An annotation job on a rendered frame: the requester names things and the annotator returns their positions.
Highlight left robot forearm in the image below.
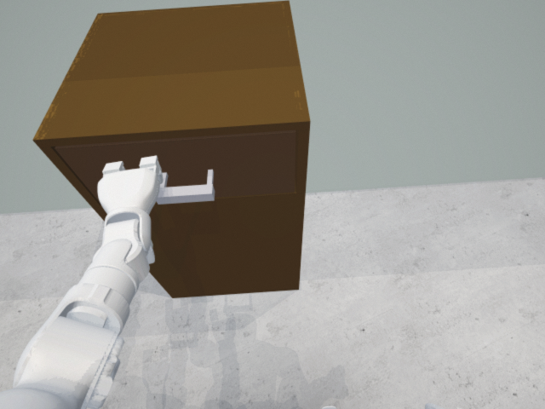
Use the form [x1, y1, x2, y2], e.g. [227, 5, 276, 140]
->
[13, 207, 151, 389]

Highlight drawer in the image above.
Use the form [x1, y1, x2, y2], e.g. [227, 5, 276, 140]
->
[55, 130, 295, 202]

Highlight robot left hand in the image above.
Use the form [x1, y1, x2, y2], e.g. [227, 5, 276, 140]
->
[97, 156, 164, 264]

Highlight cabinet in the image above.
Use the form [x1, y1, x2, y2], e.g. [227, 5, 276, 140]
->
[33, 1, 310, 298]

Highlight robot left upper arm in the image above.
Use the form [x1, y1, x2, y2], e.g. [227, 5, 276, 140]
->
[0, 316, 124, 409]

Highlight handle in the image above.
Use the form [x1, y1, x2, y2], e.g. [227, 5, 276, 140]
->
[157, 170, 215, 205]

